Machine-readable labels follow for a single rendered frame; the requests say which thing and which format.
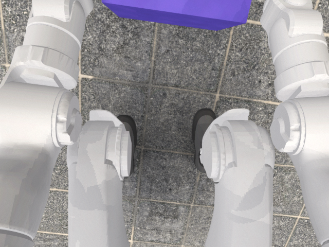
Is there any robot right thigh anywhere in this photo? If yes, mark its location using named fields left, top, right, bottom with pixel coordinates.
left=204, top=120, right=273, bottom=247

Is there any robot left forearm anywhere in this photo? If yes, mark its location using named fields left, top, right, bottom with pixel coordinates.
left=0, top=0, right=94, bottom=90

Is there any robot right forearm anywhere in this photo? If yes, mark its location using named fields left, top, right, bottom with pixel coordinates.
left=260, top=0, right=329, bottom=102

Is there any right robot upper arm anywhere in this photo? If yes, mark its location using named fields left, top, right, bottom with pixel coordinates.
left=270, top=96, right=329, bottom=247

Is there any carton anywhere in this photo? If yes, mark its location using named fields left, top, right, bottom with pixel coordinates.
left=102, top=0, right=252, bottom=31

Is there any robot left foot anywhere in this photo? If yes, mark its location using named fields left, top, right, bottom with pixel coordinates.
left=117, top=115, right=137, bottom=179

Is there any left robot upper arm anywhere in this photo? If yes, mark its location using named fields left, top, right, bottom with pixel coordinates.
left=0, top=81, right=82, bottom=247

